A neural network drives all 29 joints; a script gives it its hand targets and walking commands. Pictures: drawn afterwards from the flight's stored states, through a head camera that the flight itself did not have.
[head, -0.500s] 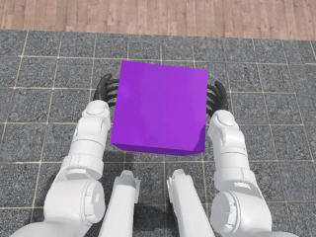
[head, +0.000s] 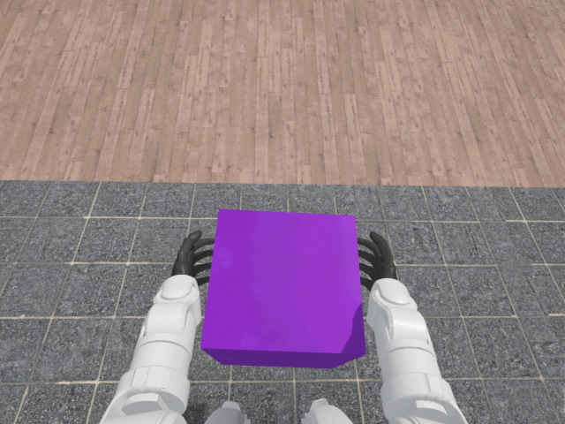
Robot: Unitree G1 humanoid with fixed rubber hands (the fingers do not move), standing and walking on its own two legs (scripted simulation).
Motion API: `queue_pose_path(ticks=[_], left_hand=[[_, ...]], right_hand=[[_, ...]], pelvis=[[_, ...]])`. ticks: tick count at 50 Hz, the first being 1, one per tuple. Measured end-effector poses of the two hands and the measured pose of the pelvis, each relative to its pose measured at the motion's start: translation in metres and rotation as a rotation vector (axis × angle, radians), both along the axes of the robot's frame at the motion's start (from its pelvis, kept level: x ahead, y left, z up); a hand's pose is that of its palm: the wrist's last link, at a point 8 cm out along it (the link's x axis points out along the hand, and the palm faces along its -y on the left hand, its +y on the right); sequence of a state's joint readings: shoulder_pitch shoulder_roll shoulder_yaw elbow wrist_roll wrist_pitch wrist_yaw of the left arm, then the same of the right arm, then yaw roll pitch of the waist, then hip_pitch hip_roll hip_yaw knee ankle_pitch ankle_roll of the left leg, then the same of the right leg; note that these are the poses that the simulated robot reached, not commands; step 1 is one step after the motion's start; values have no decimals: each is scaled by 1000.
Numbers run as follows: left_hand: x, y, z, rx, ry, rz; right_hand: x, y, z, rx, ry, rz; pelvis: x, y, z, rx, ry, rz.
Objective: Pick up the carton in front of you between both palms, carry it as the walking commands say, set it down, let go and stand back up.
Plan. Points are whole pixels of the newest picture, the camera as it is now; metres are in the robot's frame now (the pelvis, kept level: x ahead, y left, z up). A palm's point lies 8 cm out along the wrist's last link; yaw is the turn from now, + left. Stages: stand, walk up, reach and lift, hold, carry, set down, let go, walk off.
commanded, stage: reach and lift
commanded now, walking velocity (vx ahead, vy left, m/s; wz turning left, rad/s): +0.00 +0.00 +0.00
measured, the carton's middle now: (281, 297) +0.33 -0.01 -0.11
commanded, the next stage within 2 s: hold in 1.38 s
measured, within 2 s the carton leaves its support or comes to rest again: neither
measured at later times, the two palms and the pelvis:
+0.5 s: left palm (163, 274) +0.30 +0.14 +0.08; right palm (410, 265) +0.30 -0.16 +0.08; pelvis +0.01 -0.01 +0.06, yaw +0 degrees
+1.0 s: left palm (161, 265) +0.30 +0.14 +0.09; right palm (411, 258) +0.31 -0.16 +0.09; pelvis +0.01 +0.00 +0.06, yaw +0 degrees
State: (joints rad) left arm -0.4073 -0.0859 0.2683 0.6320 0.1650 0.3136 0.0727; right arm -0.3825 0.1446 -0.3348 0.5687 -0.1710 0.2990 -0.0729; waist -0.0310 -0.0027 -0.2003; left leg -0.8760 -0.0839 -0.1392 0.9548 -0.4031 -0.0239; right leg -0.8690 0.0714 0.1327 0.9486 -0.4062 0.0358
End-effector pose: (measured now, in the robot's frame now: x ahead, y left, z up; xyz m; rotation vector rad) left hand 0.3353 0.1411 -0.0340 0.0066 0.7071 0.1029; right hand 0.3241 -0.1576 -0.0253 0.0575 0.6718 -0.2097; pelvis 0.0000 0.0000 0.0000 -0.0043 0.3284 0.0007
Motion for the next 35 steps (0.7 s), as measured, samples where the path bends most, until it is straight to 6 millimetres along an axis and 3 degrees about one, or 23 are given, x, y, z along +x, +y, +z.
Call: queue_pose_path(ticks=[10, 19, 35], left_hand=[[-18, 1, 60, 7, -4, 21], [-34, 0, 106, 30, -18, 29], [-38, 2, 112, 44, 12, 14]], right_hand=[[-11, 1, 59, -6, -4, 30], [-19, 0, 104, -32, -16, 73], [-25, 2, 110, -49, 12, 77]], pelvis=[[18, -3, 41, 3, -171, -1], [20, -5, 59, 5, -319, -3], [-1, -5, 59, 5, -370, -2]])
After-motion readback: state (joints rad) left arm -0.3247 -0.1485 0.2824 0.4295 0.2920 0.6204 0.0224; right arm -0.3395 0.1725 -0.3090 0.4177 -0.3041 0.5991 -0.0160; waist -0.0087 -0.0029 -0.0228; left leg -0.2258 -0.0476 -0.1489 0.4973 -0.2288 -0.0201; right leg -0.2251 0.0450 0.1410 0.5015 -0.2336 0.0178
